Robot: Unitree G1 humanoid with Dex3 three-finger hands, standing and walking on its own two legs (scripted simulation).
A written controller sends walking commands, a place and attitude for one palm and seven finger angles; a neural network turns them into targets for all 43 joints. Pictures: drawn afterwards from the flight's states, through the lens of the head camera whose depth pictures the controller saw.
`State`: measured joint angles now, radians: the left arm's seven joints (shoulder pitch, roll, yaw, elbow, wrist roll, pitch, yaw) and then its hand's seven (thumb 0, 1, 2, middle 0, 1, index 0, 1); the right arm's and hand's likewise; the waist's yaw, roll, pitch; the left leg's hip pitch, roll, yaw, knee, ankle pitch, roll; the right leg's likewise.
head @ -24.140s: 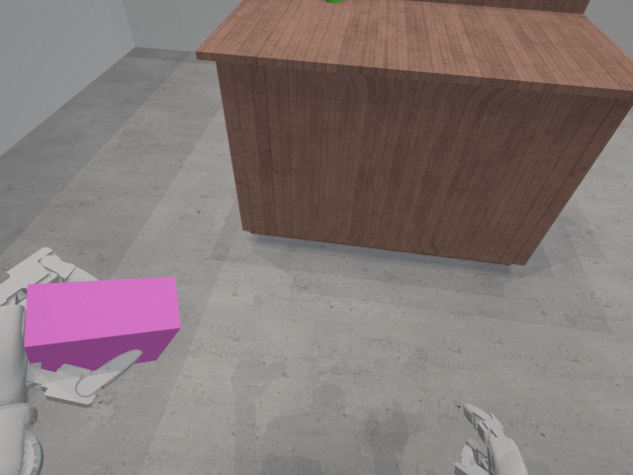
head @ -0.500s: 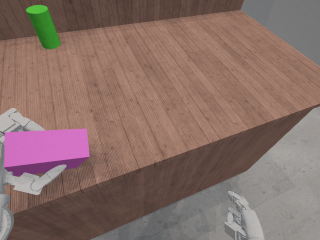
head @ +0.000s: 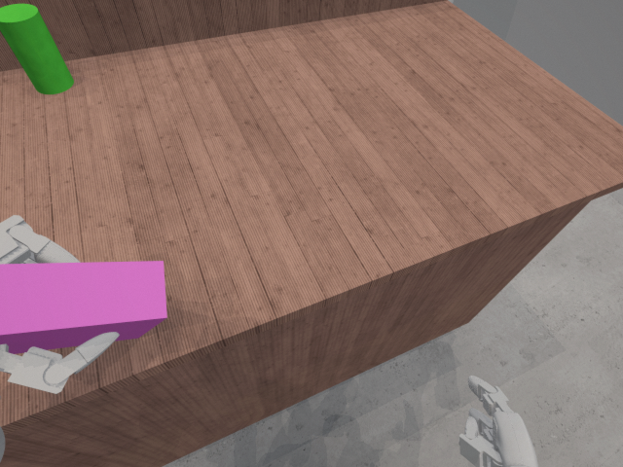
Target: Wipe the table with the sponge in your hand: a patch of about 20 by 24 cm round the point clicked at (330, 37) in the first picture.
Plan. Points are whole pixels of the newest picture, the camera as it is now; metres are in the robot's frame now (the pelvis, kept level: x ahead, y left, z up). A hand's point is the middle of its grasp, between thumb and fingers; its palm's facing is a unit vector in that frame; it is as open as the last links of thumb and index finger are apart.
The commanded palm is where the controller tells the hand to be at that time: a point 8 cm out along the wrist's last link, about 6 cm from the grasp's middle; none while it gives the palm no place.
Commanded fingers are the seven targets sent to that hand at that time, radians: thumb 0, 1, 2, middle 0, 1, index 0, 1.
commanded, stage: shuffle to correct the standing spot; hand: left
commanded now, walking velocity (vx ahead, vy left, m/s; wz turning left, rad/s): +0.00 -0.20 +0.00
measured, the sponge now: (105, 307) +0.23 +0.21 +0.14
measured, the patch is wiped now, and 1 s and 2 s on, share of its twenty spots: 0.00 0.00 0.00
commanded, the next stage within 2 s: come to a stop and stand still in 0.42 s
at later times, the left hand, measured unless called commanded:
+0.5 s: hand (49, 319) +0.21 +0.24 +0.17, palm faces +0.34 -0.85 -0.41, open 9.3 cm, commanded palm +0.15 +0.28 +0.18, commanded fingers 0.00 0.10 1.30 -1.20 -1.60 -1.20 -1.60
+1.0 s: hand out of the picture +0.20 +0.29 +0.17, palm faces +0.40 -0.86 -0.33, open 9.3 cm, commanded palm +0.14 +0.32 +0.18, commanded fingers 0.00 0.10 1.30 -1.20 -1.60 -1.20 -1.60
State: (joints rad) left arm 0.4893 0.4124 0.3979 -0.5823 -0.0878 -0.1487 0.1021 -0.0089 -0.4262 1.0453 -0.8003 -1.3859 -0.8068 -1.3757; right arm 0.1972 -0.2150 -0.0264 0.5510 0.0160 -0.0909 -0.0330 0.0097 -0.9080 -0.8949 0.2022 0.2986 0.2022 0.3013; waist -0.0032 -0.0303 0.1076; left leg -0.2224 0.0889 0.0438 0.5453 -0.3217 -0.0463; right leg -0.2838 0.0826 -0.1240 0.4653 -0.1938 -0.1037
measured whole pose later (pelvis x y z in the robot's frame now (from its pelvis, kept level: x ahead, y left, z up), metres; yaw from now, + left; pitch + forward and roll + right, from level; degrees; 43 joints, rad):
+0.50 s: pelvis -0.01 +0.00 +0.00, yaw +1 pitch -1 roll -1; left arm 0.49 0.41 0.38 -0.59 -0.09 -0.13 0.11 -0.01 -0.43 1.05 -0.80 -1.39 -0.81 -1.38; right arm 0.17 -0.19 0.00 0.54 0.02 -0.07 -0.02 0.01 -0.91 -0.89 0.20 0.30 0.20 0.30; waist 0.00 -0.02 0.10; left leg -0.22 0.09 0.03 0.54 -0.31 -0.05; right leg -0.27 0.08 -0.14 0.45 -0.18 -0.11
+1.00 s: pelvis -0.03 +0.04 +0.00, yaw -1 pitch -1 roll +0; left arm 0.40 0.36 0.36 -0.44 -0.08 -0.22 0.14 -0.01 -0.43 1.05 -0.80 -1.39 -0.81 -1.38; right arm 0.25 -0.23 0.01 0.63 -0.01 -0.17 -0.01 0.01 -0.91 -0.89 0.20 0.30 0.20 0.30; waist 0.01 -0.03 0.06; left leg -0.23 0.00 0.02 0.51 -0.27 0.01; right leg -0.30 0.02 -0.08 0.45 -0.13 -0.05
